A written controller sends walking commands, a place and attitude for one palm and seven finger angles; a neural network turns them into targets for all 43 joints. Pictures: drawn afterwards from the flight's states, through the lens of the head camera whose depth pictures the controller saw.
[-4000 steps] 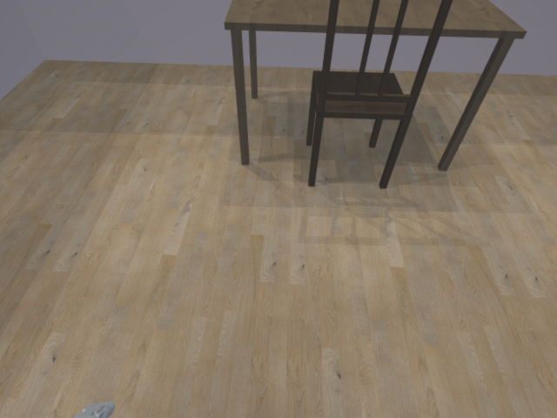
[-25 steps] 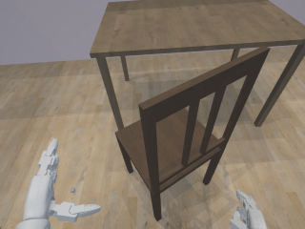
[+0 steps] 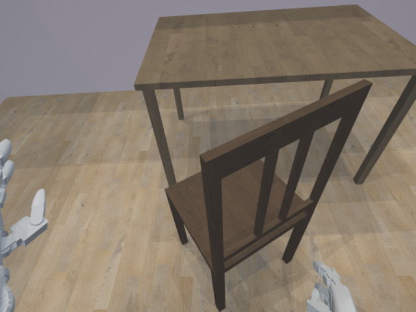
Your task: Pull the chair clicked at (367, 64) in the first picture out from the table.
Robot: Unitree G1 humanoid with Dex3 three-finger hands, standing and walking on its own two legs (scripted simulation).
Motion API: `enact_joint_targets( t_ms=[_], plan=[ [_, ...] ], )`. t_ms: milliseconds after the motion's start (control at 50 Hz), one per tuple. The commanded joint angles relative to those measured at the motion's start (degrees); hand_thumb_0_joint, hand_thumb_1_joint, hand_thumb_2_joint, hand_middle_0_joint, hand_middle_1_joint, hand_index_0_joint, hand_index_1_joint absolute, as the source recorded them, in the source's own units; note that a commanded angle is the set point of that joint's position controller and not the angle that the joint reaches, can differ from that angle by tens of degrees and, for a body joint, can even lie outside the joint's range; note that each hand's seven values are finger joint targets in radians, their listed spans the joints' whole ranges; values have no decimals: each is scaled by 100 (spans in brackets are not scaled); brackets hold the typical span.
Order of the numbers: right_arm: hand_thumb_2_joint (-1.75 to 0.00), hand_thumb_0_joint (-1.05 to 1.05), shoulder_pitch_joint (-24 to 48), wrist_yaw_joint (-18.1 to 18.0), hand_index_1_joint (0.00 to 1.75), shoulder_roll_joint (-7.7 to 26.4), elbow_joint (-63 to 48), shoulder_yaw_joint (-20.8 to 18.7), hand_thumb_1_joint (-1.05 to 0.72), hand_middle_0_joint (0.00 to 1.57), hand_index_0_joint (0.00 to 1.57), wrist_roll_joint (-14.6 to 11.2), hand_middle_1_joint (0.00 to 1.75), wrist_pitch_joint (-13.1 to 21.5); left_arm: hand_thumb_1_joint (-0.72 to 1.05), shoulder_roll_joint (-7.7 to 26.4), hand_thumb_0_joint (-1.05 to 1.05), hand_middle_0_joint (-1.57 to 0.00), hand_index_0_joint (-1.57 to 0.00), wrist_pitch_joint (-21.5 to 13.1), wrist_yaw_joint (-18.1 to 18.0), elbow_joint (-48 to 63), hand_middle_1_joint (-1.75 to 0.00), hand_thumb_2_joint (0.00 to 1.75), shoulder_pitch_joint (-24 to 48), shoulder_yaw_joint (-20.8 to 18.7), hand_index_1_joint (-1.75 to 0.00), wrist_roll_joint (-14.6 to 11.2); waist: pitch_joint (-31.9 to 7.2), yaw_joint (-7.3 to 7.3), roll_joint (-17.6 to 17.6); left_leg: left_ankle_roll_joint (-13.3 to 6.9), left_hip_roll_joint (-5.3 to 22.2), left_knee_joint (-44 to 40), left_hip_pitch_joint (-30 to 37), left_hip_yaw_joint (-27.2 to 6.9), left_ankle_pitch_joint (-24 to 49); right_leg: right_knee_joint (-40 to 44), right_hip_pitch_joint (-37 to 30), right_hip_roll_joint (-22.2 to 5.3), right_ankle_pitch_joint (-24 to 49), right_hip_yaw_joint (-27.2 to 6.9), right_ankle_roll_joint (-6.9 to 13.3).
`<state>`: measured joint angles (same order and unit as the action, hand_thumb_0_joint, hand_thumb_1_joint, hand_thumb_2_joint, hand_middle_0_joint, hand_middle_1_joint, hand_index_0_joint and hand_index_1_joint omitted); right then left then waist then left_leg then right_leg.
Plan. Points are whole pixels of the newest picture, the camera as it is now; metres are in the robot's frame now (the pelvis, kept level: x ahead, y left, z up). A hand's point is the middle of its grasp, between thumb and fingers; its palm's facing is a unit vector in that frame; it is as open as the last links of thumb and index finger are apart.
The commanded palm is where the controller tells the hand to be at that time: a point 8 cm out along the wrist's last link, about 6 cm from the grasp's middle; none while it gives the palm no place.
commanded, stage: draw the hand back to the body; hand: left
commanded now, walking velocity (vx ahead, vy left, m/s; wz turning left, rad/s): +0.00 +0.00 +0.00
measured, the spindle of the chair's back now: (263, 199) +0.40 -0.08 -0.06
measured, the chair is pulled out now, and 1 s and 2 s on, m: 0.41 0.41 0.41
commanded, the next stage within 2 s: step back with the hand held close in 0.34 s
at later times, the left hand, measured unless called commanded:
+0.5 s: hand (47, 214) +0.20 +0.26 +0.17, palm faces +0.49 -0.76 -0.43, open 7.4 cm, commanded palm +0.14 +0.30 +0.18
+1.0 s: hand (28, 245) +0.15 +0.27 +0.16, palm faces +0.41 -0.74 -0.53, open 7.4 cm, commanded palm +0.10 +0.30 +0.18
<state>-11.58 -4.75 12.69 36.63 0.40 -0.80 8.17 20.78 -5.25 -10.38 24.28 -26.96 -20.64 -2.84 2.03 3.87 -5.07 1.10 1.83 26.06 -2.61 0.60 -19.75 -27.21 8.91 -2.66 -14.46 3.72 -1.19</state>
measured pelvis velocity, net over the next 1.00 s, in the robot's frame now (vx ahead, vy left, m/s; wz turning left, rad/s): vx -0.05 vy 0.00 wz -0.03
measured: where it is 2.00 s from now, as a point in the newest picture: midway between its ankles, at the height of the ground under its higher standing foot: outside the picture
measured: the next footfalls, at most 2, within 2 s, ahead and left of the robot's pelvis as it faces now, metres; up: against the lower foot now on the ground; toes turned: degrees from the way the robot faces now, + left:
right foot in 1.78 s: -0.03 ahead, -0.13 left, +0.00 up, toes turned +3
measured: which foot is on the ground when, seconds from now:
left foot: down 0.00-1.00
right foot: down 0.00-1.00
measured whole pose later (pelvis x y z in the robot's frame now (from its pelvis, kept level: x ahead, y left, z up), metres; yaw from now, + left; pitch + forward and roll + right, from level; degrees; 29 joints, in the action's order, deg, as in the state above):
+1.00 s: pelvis -0.05 +0.00 -0.01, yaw -2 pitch -1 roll +1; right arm -10.8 -4.5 10.3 33.8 -1.9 -0.9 3.9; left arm 24.7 -10.5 -10.6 30.7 -34.8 -26.0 -2.1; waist 4.2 0.3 0.7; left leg 0.3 0.9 32.3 -12.7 2.6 -18.4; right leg -32.4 19.4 -3.5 -11.9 1.3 -1.6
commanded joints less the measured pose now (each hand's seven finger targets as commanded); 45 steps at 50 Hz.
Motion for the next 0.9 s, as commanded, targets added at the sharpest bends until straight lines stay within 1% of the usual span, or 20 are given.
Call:
enact_joint_targets(
  t_ms=[0, 80, 100, 180, 200, 400, 420, 440, 460, 480, 500, 540, 580, 620, 660, 700, 760, 780, 840, 880],
  plan=[
    [-90, 0, 650, -8, 30, 587, -846, -235, -90, 20, 20, -35, 30, 285, 90, 634, 0, -20, -20, -327, -29, 523, -30, 90, 223, -446, -30, -42, -150, -83, 465, -128, 129, -465, -533, 16, 1934, 316, -387, -43, 1365, -25, 229],
    [-90, 0, 712, -3, 30, 666, -851, -299, -90, 20, 20, -52, 30, 197, 90, 819, 0, -20, -20, -375, 9, 509, -30, 90, 354, -528, -30, -37, -177, -54, 473, -170, 111, -478, -573, 15, 1684, 373, -385, -52, 1202, -72, 229],
    [-90, 0, 693, -6, 30, 662, -882, -297, -90, 20, 20, -41, 30, 209, 90, 888, 0, -20, -20, -420, 8, 698, -30, 90, 458, -551, -30, -29, -380, -48, 431, -192, 82, -478, -495, 32, 1703, 373, -471, -58, 1223, -98, 222],
    [-90, 0, 742, -12, 30, 623, -889, -277, -90, 20, 20, -1, 30, 350, 90, 1320, 0, -20, -20, -535, -60, 1344, -30, 90, 488, -890, -30, 16, -809, 57, -167, -149, 62, -420, -294, -8, 2032, 320, -736, -83, 1511, -156, 265],
    [-90, 0, 721, -24, 30, 585, -884, -264, -90, 20, 20, 2, 30, 382, 90, 1229, 0, -20, -20, -539, -67, 1407, -30, 90, 460, -824, -30, 14, -893, 33, -177, -148, 57, -407, -241, 22, 2097, 319, -749, -87, 1562, -156, 257],
    [-90, 0, 682, -47, 30, 603, -807, -288, -90, 20, 20, -56, 30, 267, 90, 804, 0, -20, -20, -404, -21, 575, -30, 90, 377, -570, -30, -26, -78, -79, 369, -152, 108, -523, -500, 100, 1702, 445, -382, -26, 1229, -101, 230],
    [-90, 0, 679, -46, 30, 622, -819, -303, -90, 20, 20, -55, 30, 245, 90, 883, 0, -20, -20, -407, -17, 559, -30, 90, 399, -625, -30, -24, -107, -65, 409, -173, 106, -512, -485, 107, 1673, 453, -375, -20, 1214, -114, 229],
    [-90, 0, 725, -15, 30, 607, -903, -288, -90, 20, 20, -42, 30, 274, 90, 617, 0, -20, -20, -446, 41, 920, -30, 90, 386, -276, -30, -6, -219, -64, 302, -190, 99, -488, -396, 109, 1727, 448, -386, -37, 1245, -133, 225],
    [-90, 0, 663, 3, 30, 744, -976, -370, -90, 20, 20, -72, 30, 134, 90, 1653, 0, -20, -20, -722, 11, 1301, -30, 90, 1157, -1248, -30, -38, 403, -272, 274, -263, 251, -391, -705, 146, 1148, 790, 260, -312, 1657, -942, 282],
    [-90, 0, 612, 1, 30, 656, -911, -351, -90, 20, 20, -70, 30, 80, 90, 1632, 0, -20, -20, -830, 33, 1266, -30, 90, 1241, -1231, -30, 16, 360, -300, 240, -240, 212, -422, -826, 30, 847, 800, 145, -418, 1600, -942, 337],
    [-90, 0, 676, 9, 30, 640, -903, -368, -90, 20, 20, -52, 30, 78, 90, 1386, 0, -20, -20, -828, 37, 1005, -30, 90, 805, -1091, -30, 25, 337, -303, 374, -244, 201, -401, -819, 13, 863, 811, 129, -441, 1657, -1014, 348],
    [-90, 0, 660, 61, 30, 697, -978, -397, -90, 20, 20, -18, 30, 13, 90, 1116, 0, -20, -20, -830, 65, 969, -30, 90, 280, -937, -30, 34, -125, -314, 544, -246, 263, -392, -688, -18, 1203, 618, -166, -461, 2003, -979, 314],
    [-90, 0, 738, 78, 30, 687, -1061, -420, -90, 20, 20, -20, 30, -50, 90, 1148, 0, -20, -20, -859, 32, 1030, -30, 90, -225, -1059, -30, 41, -648, -292, 280, -254, 373, -412, -567, -61, 1866, 284, -507, -480, 2572, -798, 261],
    [-90, 0, 728, 114, 30, 659, -1146, -462, -90, 20, 20, -15, 30, -136, 90, 1132, 0, -20, -20, -872, -2, 1176, -30, 90, -678, -1117, -30, 65, -1124, -305, 342, -255, 482, -272, -465, -59, 2535, 78, -695, -472, 3051, -708, 209],
    [-90, 0, 724, 121, 30, 620, -1212, -512, -90, 20, 20, -29, 30, -228, 90, 1220, 0, -20, -20, -875, -31, 1365, -30, 90, -909, -1234, -30, 75, -1400, -333, 572, -233, 545, -88, -480, -85, 2993, -68, -798, -525, 3484, -690, 199],
    [-90, 0, 724, 97, 30, 598, -1265, -513, -90, 20, 20, -54, 30, -287, 90, 1301, 0, -20, -20, -894, -59, 1584, -30, 90, -1065, -1318, -30, 59, -1538, -360, 467, -208, 565, -17, -570, -128, 3274, -204, -859, -570, 3655, -639, 227],
    [-90, 0, 734, 46, 30, 561, -1297, -546, -90, 20, 20, -72, 30, -284, 90, 1404, 0, -20, -20, -907, -98, 1814, -30, 90, -1138, -1430, -30, 40, -1447, -355, 291, -218, 676, -23, -691, -227, 3329, -399, -575, -512, 3284, -561, 190],
    [-90, 0, 778, 14, 30, 581, -1276, -537, -90, 20, 20, -63, 30, -272, 90, 1475, 0, -20, -20, -910, -116, 1851, -30, 90, -1157, -1493, -30, 38, -1393, -343, 19, -238, 715, -85, -771, -286, 3365, -450, -532, -482, 3098, -508, 165],
    [-90, 0, 687, 1, 30, 555, -1240, -525, -90, 20, 20, -36, 30, -189, 90, 1347, 0, -20, -20, -911, -127, 1984, -30, 90, -1127, -1409, -30, 35, -1146, -336, -368, -313, 904, -266, -993, -410, 3304, -716, -201, -286, 1758, -370, 109],
    [-90, 0, 685, -21, 30, 542, -1169, -522, -90, 20, 20, -31, 30, -130, 90, 1329, 0, -20, -20, -873, -146, 1776, -30, 90, -1069, -1406, -30, 45, -862, -320, -549, -371, 1000, -393, -1340, -445, 2788, -827, -93, -246, 1148, -352, 100]
  ],
)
